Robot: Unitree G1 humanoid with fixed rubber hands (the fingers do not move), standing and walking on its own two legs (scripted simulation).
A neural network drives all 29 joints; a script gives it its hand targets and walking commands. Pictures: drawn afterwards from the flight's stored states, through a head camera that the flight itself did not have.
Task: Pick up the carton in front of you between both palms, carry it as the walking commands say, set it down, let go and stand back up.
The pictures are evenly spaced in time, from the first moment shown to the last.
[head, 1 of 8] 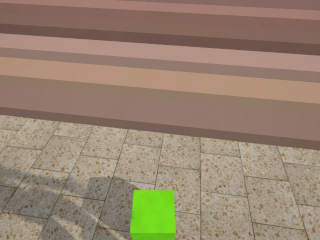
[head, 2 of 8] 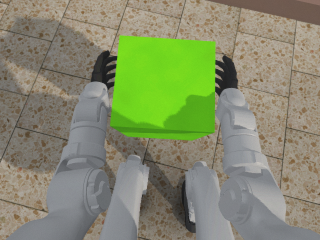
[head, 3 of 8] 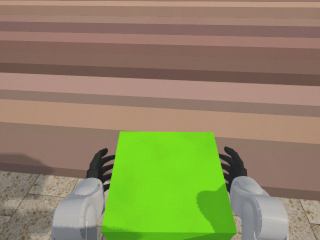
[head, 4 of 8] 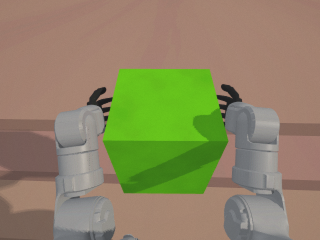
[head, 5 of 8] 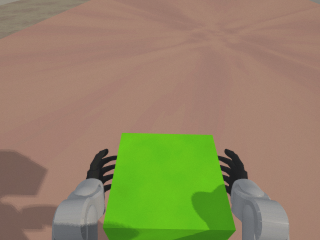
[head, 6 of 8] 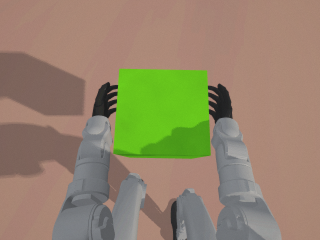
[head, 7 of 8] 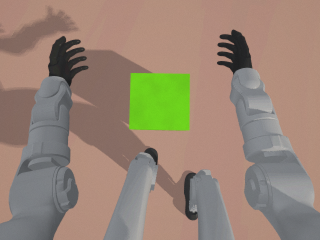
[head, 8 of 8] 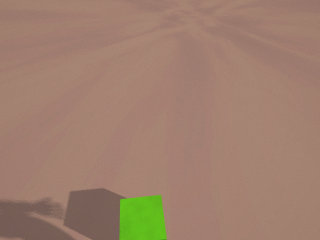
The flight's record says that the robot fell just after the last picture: no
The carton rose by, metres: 1.74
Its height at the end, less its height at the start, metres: +0.98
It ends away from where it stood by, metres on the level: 5.07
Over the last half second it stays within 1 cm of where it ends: yes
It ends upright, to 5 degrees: yes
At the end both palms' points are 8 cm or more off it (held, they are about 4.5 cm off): yes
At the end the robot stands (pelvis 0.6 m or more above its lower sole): yes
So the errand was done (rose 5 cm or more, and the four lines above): yes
